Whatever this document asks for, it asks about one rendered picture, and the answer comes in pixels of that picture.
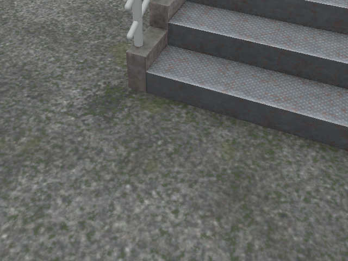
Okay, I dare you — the stairs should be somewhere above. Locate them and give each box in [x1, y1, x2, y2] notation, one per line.
[146, 0, 348, 151]

